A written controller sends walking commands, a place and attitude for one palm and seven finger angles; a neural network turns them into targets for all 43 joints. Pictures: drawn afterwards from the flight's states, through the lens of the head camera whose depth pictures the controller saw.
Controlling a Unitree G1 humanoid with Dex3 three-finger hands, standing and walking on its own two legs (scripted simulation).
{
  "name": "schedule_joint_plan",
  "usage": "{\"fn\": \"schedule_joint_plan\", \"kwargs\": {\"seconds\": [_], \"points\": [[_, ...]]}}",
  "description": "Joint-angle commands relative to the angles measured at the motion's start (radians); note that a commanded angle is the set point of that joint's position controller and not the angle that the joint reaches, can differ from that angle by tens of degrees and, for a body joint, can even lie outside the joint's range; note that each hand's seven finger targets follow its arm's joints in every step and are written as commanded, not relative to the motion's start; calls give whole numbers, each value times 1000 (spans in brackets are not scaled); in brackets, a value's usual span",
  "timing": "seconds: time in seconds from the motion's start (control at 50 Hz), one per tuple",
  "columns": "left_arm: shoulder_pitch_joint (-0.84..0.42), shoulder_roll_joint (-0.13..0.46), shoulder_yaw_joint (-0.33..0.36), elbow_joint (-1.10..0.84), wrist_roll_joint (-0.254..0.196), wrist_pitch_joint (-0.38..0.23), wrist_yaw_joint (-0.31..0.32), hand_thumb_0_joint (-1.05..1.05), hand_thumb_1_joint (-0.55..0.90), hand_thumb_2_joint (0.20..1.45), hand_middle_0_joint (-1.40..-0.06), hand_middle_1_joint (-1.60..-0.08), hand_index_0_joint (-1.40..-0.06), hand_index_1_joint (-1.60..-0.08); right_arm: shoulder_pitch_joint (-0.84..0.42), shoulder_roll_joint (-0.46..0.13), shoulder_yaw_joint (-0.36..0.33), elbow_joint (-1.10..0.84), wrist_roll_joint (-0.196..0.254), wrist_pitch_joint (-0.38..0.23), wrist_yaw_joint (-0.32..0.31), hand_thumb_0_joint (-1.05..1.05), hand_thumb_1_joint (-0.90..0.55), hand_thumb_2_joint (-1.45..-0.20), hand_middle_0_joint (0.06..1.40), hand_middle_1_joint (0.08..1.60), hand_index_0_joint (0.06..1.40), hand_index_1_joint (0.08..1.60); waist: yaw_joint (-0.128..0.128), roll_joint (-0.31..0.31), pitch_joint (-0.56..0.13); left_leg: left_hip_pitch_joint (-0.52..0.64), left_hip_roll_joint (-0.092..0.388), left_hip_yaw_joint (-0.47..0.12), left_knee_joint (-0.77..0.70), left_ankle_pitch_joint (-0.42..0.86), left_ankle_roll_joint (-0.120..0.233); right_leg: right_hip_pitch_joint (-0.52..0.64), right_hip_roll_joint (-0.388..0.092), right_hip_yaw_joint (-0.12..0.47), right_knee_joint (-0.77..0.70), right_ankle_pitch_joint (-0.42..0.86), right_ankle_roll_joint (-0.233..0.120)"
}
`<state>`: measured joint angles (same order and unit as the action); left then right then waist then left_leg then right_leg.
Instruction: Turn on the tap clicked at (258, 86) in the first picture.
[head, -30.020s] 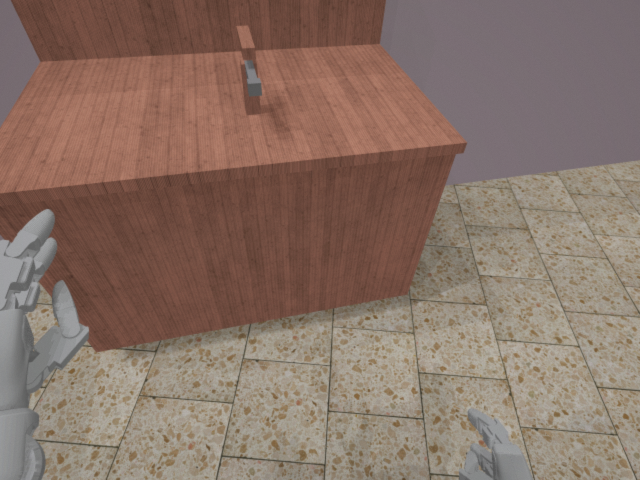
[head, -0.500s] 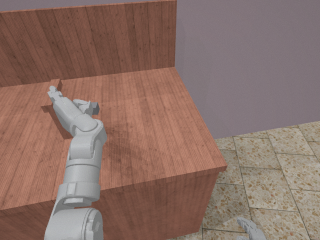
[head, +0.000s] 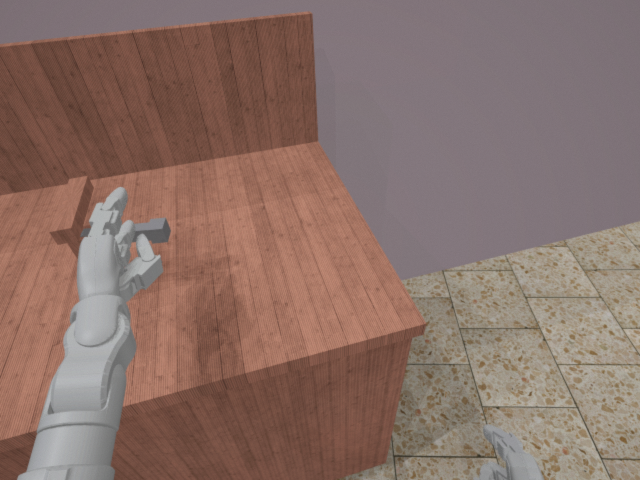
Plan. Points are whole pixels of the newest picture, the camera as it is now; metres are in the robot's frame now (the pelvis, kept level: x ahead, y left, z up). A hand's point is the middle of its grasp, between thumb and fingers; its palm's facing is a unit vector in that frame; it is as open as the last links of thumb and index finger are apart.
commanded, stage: draw the hand back beside the body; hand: left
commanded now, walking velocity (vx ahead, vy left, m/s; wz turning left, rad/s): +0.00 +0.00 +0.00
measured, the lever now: (159, 230) +0.46 +0.29 +0.09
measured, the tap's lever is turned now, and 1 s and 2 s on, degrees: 80 80 80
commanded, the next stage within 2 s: step back with the hand held close in 1.16 s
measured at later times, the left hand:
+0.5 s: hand (108, 310) +0.25 +0.24 +0.16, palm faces +0.32 -0.91 -0.27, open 7.5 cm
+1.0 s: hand (43, 362) +0.19 +0.28 +0.15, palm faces +0.41 -0.85 -0.33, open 7.4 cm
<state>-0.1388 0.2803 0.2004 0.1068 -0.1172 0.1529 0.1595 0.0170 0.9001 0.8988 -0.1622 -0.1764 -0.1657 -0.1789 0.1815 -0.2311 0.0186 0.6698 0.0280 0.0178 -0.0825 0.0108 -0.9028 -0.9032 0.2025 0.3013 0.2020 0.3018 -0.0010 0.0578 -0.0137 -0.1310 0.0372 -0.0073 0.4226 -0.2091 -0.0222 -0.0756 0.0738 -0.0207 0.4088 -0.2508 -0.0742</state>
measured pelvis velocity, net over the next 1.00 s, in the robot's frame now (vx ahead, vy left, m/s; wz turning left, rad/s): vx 0.00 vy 0.04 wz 0.03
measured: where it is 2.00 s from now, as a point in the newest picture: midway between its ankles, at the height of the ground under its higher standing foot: outside the picture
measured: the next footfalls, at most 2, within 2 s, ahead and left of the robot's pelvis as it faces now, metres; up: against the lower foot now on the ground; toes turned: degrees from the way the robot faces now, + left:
none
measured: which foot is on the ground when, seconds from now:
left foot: down 0.00-1.00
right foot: down 0.00-1.00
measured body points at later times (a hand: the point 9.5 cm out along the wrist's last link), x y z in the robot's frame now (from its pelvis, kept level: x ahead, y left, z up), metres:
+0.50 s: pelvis +0.00 +0.02 +0.00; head -0.03 -0.01 +0.45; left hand +0.22 +0.29 +0.17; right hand +0.20 -0.20 -0.08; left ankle +0.02 +0.14 -0.74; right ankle -0.01 -0.07 -0.74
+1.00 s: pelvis +0.00 +0.04 +0.00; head -0.03 +0.02 +0.45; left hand +0.16 +0.32 +0.17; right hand +0.20 -0.17 -0.08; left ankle +0.02 +0.14 -0.74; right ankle -0.01 -0.07 -0.74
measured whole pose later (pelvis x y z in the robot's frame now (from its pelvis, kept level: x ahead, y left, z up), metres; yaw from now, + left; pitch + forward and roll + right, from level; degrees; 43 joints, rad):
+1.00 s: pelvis +0.00 +0.04 +0.00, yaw +2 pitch -6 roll -1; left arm 0.43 0.33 0.24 -0.36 -0.07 -0.10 0.09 0.02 0.90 0.90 -0.21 -0.30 -0.21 -0.30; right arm 0.18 -0.22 0.02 0.65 -0.01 -0.07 -0.06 0.01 -0.90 -0.90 0.20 0.30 0.20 0.30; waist 0.07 0.06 0.02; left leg -0.11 0.00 -0.02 0.44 -0.22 0.02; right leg -0.01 0.04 -0.03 0.36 -0.24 -0.03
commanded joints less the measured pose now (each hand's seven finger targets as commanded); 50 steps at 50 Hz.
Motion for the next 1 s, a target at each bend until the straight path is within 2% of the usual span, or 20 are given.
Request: {"fn": "schedule_joint_plan", "kwargs": {"seconds": [0.0, 0.02, 0.06, 0.12, 0.16, 0.24, 0.26, 0.34, 0.36, 0.38, 0.44, 0.48, 0.62, 0.66, 0.74, 0.76, 0.82, 0.88, 0.94, 0.98], "points": [[-300, 234, 27, -379, 32, -236, -41, 0, 900, 900, -167, -201, -167, -201, -170, -103, -33, -173, -3, -105, 8, 0, -900, -900, 200, 300, 200, 300, 25, 42, -116, 118, -23, 10, -40, 100, 71, -49, -74, 53, -136, 195, 47], [-298, 224, 13, -368, 34, -253, -43, 0, 900, 900, -168, -204, -168, -204, -167, -108, -35, -169, -5, -116, 8, 0, -900, -900, 200, 300, 200, 300, 19, -15, -102, 124, -22, 8, -41, 91, 75, -63, -71, 51, -145, 180, 51], [-288, 213, -2, -346, 40, -282, -47, 0, 900, 900, -170, -210, -170, -210, -163, -113, -40, -154, -4, -130, 6, 0, -900, -900, 200, 300, 200, 300, 13, -17, -76, 137, -22, 5, -45, 75, 77, -81, -71, 49, -162, 151, 50], [-236, 201, -4, -302, 42, -308, -52, 0, 900, 900, -173, -219, -173, -219, -162, -118, -42, -143, -7, -135, 4, 0, -900, -900, 200, 300, 200, 300, 15, -74, -68, 131, -24, 4, -53, 59, 83, -75, -74, 50, -166, 128, 54], [-174, 229, 35, -284, 44, -320, -53, 0, 900, 900, -175, -225, -175, -225, -164, -120, -45, -135, -5, -131, 5, 0, -900, -900, 200, 300, 200, 300, 27, -50, -73, 129, -24, 1, -60, 64, 81, -59, -76, 49, -171, 126, 51], [-54, 225, 55, -358, 39, -340, -62, 0, 900, 900, -179, -237, -179, -237, -169, -112, -40, -154, -13, -128, 9, 0, -900, -900, 200, 300, 200, 300, 44, -36, -106, 124, -21, 2, -60, 114, 77, -11, -79, 43, -149, 197, 46], [-33, 238, 75, -368, 41, -342, -63, 0, 900, 900, -180, -240, -180, -240, -166, -113, -41, -151, -13, -125, 11, 0, -900, -900, 200, 300, 200, 300, 47, 3, -98, 125, -18, -1, -64, 117, 72, -14, -79, 40, -151, 193, 41], [48, 249, 109, -417, 32, -340, -69, 0, 900, 900, -184, -252, -184, -252, -171, -108, -40, -172, -20, -120, 9, 0, -900, -900, 200, 300, 200, 300, 52, -77, -82, 109, -14, 5, -52, 141, 78, -11, -79, 39, -147, 232, 47], [54, 256, 121, -431, 35, -340, -70, 0, 900, 900, -185, -255, -185, -255, -167, -108, -40, -167, -20, -117, 10, 0, -900, -900, 200, 300, 200, 300, 51, -25, -80, 114, -13, 1, -54, 148, 73, -13, -78, 38, -149, 230, 41], [69, 231, 100, -448, 36, -339, -72, 0, 900, 900, -186, -258, -186, -258, -169, -100, -37, -174, -21, -116, 10, 0, -900, -900, 200, 300, 200, 300, 51, 9, -74, 118, -14, 3, -55, 141, 71, -18, -79, 38, -148, 219, 41], [95, 220, 92, -475, 35, -334, -74, 0, 900, 900, -189, -267, -189, -267, -173, -102, -36, -181, -24, -121, 9, 0, -900, -900, 200, 300, 200, 300, 49, -28, -67, 119, -11, -1, -55, 133, 72, -28, -76, 34, -150, 205, 42], [126, 205, 80, -506, 40, -334, -72, 0, 900, 900, -191, -273, -191, -273, -174, -103, -33, -180, -24, -123, 9, 0, -900, -900, 200, 300, 200, 300, 48, 15, -59, 126, -11, -7, -56, 141, 70, -33, -74, 33, -149, 203, 36], [243, 209, 100, -573, 42, -326, -65, 0, 900, 900, -198, -294, -198, -294, -171, -108, -35, -181, -31, -130, 10, 0, -900, -900, 200, 300, 200, 300, 55, -33, -58, 112, -7, -21, -57, 154, 68, -22, -71, 23, -138, 203, 35], [263, 221, 113, -624, 48, -326, -63, 0, 900, 900, -200, -300, -200, -300, -171, -108, -32, -179, -32, -131, 13, 0, -900, -900, 200, 300, 200, 300, 59, 35, -65, 115, -8, -29, -61, 166, 61, -14, -71, 23, -132, 204, 29], [352, 217, 127, -648, 45, -324, -60, 0, 900, 900, -200, -300, -200, -300, -167, -107, -34, -186, -36, -136, 13, 0, -900, -900, 200, 300, 200, 300, 64, -13, -55, 97, -3, -33, -57, 164, 61, -13, -70, 17, -127, 201, 30], [371, 225, 140, -660, 46, -322, -59, 0, 900, 900, -200, -300, -200, -300, -165, -108, -33, -184, -35, -135, 13, 0, -900, -900, 200, 300, 200, 300, 64, 26, -50, 95, -3, -36, -58, 168, 58, -13, -71, 19, -125, 200, 27], [443, 213, 142, -672, 45, -320, -59, 0, 900, 900, -200, -300, -200, -300, -160, -105, -35, -185, -37, -138, 16, 0, -900, -900, 200, 300, 200, 300, 66, -8, -36, 82, 1, -38, -52, 170, 57, -21, -69, 14, -122, 200, 28], [433, 211, 137, -710, 50, -320, -57, 0, 900, 900, -200, -300, -200, -300, -160, -105, -33, -185, -35, -140, 16, 0, -900, -900, 200, 300, 200, 300, 61, 40, -26, 73, 0, -45, -56, 143, 52, -31, -70, 15, -120, 169, 26], [398, 208, 133, -676, 49, -316, -54, 0, 900, 900, -200, -300, -200, -300, -164, -109, -35, -181, -37, -146, 7, 0, -900, -900, 200, 300, 200, 300, 55, -20, -2, 65, -3, -45, -54, 92, 59, -54, -69, 14, -132, 126, 31], [368, 210, 130, -688, 55, -322, -49, 0, 900, 900, -200, -300, -200, -300, -166, -108, -33, -178, -37, -150, 4, 0, -900, -900, 200, 300, 200, 300, 55, 23, -5, 74, -6, -51, -58, 74, 58, -58, -68, 18, -132, 107, 27]]}}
